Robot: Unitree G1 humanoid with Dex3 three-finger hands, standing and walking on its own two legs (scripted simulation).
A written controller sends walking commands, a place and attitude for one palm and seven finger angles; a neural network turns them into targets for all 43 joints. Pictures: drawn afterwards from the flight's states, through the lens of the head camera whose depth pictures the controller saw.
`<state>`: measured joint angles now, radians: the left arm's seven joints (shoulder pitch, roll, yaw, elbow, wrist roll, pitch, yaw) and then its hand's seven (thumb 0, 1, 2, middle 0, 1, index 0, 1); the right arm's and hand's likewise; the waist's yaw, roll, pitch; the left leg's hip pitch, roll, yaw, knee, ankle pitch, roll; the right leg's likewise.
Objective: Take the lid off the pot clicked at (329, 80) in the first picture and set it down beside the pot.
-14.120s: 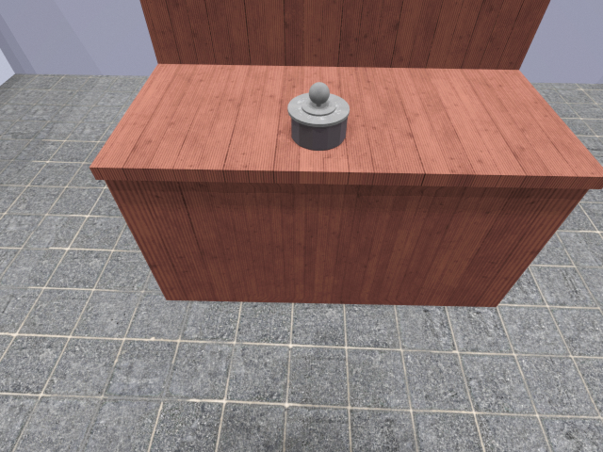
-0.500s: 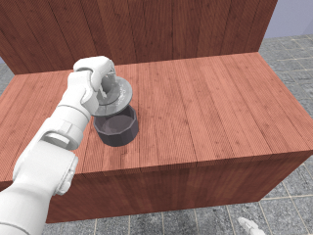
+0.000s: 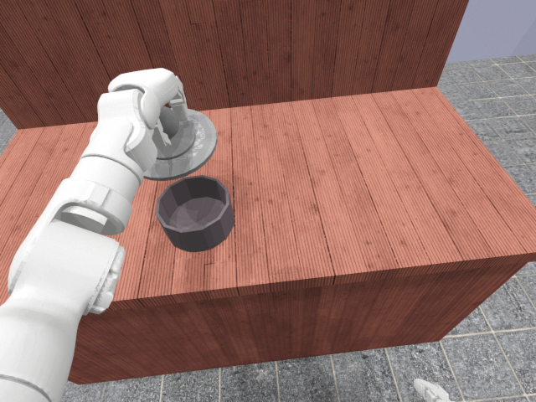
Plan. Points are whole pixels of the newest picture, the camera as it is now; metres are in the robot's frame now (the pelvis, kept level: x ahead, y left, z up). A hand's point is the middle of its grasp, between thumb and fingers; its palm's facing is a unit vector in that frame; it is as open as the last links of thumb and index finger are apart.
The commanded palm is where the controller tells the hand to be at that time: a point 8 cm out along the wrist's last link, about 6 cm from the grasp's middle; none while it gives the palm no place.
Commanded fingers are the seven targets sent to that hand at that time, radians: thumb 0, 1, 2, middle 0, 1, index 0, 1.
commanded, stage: lift the lid straight up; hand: left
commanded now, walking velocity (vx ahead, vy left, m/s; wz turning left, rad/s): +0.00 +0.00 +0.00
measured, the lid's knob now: (162, 123) +0.50 +0.16 +0.17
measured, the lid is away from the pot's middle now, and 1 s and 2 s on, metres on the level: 0.02 0.10 0.22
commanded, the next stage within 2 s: move the lid sideways beside the pot in 0.16 s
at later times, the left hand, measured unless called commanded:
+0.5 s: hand (142, 124) +0.47 +0.17 +0.19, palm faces -0.23 -0.06 -0.97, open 8.0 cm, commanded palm +0.46 +0.18 +0.25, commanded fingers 0.00 0.63 0.98 -0.79 -1.05 -0.79 -1.04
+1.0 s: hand (98, 137) +0.46 +0.24 +0.18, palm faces -0.29 -0.06 -0.95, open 8.0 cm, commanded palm +0.46 +0.24 +0.25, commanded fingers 0.00 0.63 0.98 -0.79 -1.05 -0.79 -1.04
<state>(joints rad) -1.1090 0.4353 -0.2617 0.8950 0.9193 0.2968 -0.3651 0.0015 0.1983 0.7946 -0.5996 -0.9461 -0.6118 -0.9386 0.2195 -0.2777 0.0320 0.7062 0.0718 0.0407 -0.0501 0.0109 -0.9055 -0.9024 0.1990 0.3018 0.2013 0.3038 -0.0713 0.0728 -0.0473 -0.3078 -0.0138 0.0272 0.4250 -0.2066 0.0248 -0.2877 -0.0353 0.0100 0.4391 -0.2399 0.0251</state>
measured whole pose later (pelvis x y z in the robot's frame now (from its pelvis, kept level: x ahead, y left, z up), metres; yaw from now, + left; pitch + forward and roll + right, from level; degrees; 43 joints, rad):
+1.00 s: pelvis -0.01 +0.01 +0.00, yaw +0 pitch +5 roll +0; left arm -1.08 0.60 -0.18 0.93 0.95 0.17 -0.44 0.00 0.20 0.79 -0.60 -0.95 -0.61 -0.94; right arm 0.21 -0.28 0.04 0.68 0.08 0.08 -0.06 0.01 -0.90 -0.90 0.20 0.30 0.20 0.30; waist -0.07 0.06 -0.03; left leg -0.32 -0.02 0.02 0.43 -0.20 0.04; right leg -0.28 -0.04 0.00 0.40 -0.21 0.03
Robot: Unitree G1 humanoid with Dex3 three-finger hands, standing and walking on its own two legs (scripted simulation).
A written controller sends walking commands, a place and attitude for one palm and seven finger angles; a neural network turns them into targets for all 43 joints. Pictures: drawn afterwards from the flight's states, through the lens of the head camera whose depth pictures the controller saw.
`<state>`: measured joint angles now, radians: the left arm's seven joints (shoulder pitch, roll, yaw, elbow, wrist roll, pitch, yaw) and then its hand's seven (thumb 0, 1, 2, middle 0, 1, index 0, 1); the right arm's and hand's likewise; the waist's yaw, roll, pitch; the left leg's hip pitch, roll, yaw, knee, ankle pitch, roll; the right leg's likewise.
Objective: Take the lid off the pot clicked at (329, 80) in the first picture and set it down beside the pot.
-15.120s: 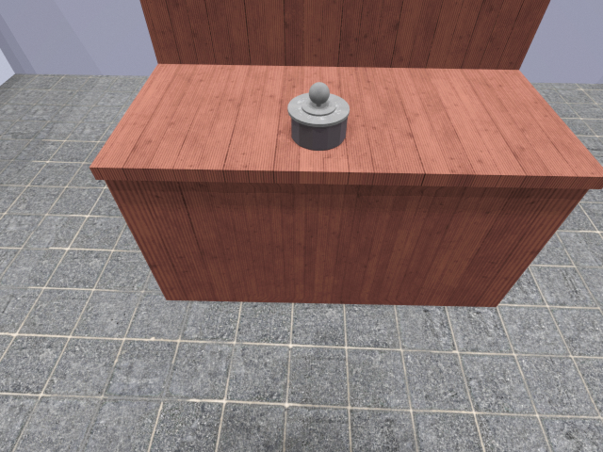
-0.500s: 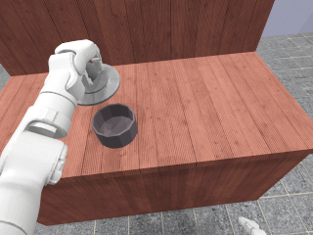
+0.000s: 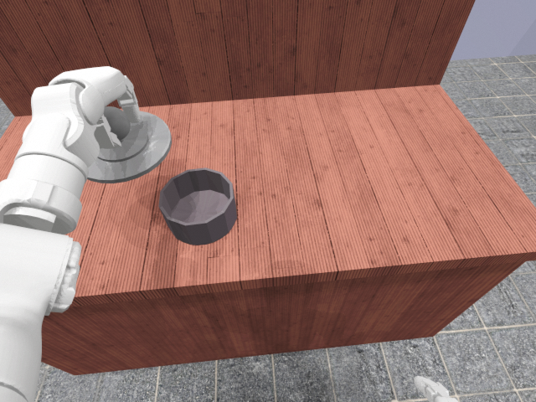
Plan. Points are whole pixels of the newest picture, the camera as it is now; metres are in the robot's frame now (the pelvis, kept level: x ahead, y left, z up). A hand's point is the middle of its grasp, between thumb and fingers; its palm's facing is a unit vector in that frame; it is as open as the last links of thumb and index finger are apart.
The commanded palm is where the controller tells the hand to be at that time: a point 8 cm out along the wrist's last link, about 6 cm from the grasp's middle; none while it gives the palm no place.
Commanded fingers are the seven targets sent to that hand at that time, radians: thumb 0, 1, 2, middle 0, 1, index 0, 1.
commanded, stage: move the lid sideways beside the pot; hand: left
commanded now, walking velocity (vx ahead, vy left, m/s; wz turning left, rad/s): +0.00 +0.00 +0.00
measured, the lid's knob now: (111, 124) +0.49 +0.23 +0.16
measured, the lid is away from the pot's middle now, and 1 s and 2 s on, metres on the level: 0.10 0.22 0.23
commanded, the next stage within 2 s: lower the lid onto the table in 1.32 s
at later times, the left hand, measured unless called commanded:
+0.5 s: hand (62, 130) +0.45 +0.28 +0.19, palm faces -0.29 -0.07 -0.95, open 8.0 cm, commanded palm +0.45 +0.29 +0.25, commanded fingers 0.00 0.63 0.98 -0.79 -1.05 -0.79 -1.04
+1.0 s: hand (19, 141) +0.44 +0.34 +0.18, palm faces -0.34 -0.08 -0.94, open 8.0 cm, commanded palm +0.46 +0.34 +0.25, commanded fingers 0.00 0.63 0.98 -0.79 -1.05 -0.79 -1.04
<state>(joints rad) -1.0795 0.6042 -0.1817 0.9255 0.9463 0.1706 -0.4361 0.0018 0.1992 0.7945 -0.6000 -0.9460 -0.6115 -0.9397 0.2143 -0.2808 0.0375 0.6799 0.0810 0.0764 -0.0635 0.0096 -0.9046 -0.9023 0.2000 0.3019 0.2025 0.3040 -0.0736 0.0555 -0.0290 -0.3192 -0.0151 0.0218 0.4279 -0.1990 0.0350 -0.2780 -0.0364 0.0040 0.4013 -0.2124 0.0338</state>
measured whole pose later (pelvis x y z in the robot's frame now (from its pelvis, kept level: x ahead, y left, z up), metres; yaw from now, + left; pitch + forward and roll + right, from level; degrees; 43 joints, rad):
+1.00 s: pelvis +0.00 +0.01 +0.00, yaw +0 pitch +7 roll -2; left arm -1.06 0.85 -0.06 1.00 0.96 -0.03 -0.49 0.00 0.20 0.79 -0.60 -0.95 -0.61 -0.94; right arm 0.25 -0.30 0.03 0.70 0.10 0.13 -0.09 0.01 -0.90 -0.90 0.20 0.30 0.20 0.30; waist -0.08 0.04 -0.01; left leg -0.37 -0.02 0.01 0.46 -0.21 0.05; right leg -0.29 -0.04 -0.01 0.36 -0.19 0.04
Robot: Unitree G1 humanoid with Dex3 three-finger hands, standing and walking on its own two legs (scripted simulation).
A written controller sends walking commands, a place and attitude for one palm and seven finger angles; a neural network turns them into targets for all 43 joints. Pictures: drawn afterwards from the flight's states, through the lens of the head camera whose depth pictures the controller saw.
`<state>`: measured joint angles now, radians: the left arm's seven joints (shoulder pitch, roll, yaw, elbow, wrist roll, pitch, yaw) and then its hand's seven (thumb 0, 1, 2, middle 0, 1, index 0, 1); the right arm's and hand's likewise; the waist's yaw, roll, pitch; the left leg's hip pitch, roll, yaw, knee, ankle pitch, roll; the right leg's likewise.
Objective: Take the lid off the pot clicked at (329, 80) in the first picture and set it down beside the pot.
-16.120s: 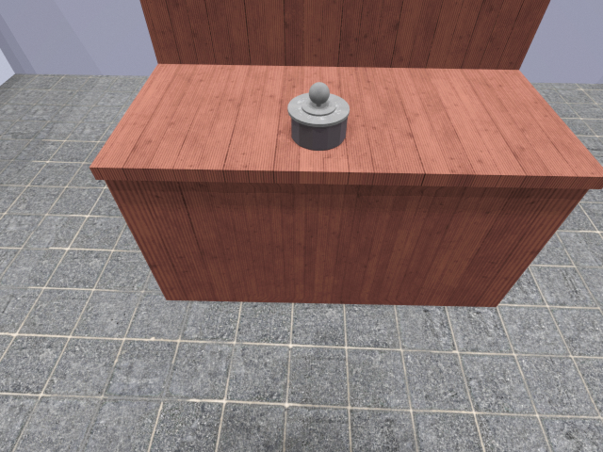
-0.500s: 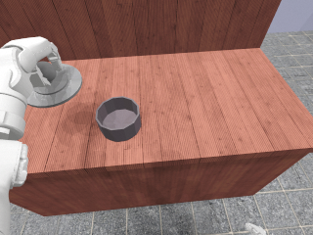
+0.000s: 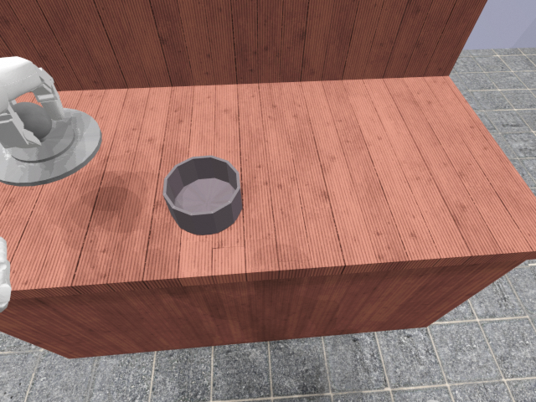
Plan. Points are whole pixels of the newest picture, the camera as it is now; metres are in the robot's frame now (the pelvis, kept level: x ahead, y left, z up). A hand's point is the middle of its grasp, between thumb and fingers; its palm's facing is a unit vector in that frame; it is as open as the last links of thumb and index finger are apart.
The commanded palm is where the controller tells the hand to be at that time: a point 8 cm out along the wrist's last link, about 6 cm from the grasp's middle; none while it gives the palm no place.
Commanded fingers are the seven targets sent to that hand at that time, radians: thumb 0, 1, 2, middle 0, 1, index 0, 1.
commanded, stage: move the lid sideways beside the pot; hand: left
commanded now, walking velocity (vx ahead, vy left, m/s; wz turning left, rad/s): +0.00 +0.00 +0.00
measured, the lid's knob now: (29, 121) +0.47 +0.34 +0.16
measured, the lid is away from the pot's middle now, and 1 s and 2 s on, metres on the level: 0.22 0.23 0.24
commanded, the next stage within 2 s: lower the lid onto the table in 0.32 s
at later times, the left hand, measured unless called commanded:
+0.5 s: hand out of the picture +0.45 +0.36 +0.18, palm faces -0.35 -0.10 -0.93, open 8.0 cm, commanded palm +0.46 +0.35 +0.24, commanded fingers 0.00 0.63 0.98 -0.79 -1.05 -0.79 -1.04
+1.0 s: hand (30, 136) +0.46 +0.34 +0.14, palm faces -0.39 -0.09 -0.92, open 8.0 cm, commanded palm +0.48 +0.34 +0.21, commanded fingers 0.00 0.63 0.98 -0.79 -1.05 -0.79 -1.04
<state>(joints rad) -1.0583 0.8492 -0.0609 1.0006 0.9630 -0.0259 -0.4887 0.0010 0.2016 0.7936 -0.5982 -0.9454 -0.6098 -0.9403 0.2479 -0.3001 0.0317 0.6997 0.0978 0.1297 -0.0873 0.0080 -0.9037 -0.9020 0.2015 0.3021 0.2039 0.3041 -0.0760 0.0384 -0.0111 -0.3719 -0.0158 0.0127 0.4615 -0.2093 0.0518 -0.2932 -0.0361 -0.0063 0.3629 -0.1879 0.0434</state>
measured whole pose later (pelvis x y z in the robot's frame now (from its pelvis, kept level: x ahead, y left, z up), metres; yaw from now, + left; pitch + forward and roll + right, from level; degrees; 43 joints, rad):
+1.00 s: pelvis +0.01 +0.01 +0.00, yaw -1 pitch +10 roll -2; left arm -1.05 0.87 -0.03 1.07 0.98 -0.11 -0.45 0.00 0.20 0.79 -0.60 -0.95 -0.61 -0.94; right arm 0.28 -0.30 0.03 0.71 0.09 0.13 -0.10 0.01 -0.90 -0.90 0.20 0.30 0.20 0.30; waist -0.10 0.03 -0.02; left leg -0.44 -0.02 0.03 0.50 -0.24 0.07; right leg -0.35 -0.04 0.01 0.38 -0.20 0.04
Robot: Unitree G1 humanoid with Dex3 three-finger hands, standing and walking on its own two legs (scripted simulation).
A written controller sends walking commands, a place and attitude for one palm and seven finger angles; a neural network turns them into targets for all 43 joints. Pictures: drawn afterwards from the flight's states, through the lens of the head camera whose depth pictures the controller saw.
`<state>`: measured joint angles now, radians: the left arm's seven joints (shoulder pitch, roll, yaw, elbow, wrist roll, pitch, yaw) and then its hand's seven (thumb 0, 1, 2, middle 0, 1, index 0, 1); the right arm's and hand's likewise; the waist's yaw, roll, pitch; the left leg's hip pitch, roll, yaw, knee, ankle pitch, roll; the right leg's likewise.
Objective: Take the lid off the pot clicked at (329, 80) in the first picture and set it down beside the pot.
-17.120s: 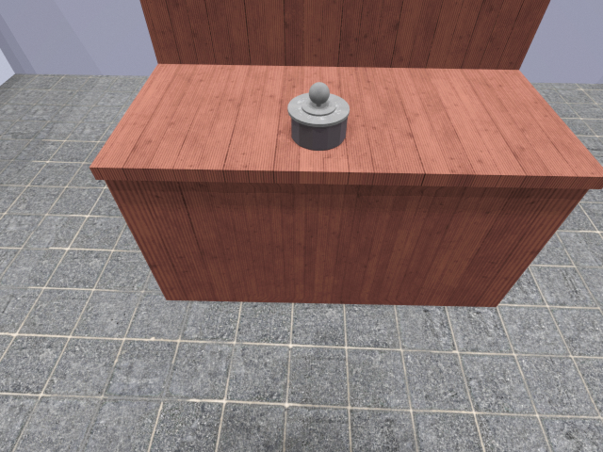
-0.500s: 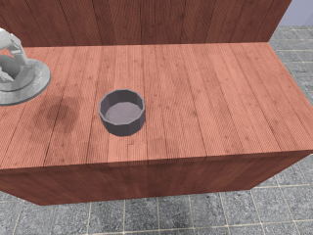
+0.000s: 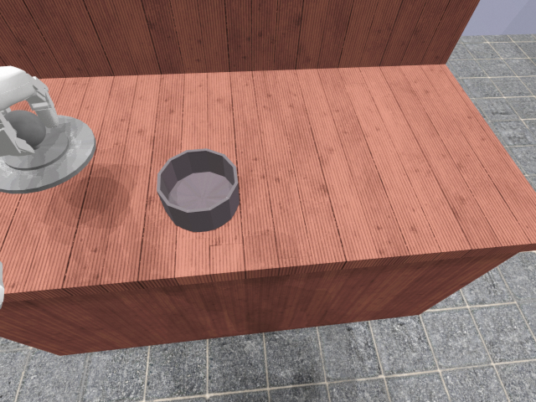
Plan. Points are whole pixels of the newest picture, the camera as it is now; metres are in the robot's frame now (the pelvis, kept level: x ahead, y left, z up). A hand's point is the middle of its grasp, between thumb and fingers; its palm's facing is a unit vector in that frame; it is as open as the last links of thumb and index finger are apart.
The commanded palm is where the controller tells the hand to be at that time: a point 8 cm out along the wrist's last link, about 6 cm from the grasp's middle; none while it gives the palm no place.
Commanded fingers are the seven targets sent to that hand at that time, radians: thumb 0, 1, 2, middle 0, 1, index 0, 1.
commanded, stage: lower the lid onto the table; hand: left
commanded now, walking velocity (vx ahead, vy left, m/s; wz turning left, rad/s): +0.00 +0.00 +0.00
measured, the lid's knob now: (23, 129) +0.48 +0.34 +0.12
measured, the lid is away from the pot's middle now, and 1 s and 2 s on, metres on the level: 0.23 0.24 0.25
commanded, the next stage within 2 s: none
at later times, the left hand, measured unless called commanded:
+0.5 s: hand (23, 148) +0.45 +0.34 +0.12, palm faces -0.42 -0.11 -0.90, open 8.0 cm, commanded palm +0.47 +0.34 +0.18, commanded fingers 0.00 0.63 0.98 -0.79 -1.05 -0.79 -1.04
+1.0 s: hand (29, 170) +0.44 +0.34 +0.08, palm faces -0.46 -0.10 -0.88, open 8.0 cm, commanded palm +0.48 +0.34 +0.14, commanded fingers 0.00 0.63 0.98 -0.79 -1.05 -0.79 -1.04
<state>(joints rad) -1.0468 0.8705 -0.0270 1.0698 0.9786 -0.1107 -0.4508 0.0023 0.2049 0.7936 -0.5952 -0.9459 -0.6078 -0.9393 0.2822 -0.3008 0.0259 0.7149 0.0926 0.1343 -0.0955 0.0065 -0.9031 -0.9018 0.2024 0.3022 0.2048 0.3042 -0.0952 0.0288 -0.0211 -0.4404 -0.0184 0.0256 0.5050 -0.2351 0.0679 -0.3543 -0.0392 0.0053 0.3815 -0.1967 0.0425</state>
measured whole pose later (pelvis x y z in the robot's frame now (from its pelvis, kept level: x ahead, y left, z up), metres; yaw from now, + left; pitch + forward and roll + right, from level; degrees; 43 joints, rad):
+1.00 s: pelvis +0.00 -0.01 -0.01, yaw -1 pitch +13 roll -3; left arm -0.93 0.90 0.02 1.10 0.99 -0.18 -0.39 0.00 0.21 0.79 -0.59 -0.95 -0.60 -0.94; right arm 0.30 -0.30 0.03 0.72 0.10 0.14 -0.13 0.01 -0.90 -0.90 0.20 0.30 0.21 0.30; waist -0.11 0.02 -0.04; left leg -0.56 0.01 0.02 0.63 -0.29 0.06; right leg -0.47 -0.01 0.00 0.50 -0.25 0.05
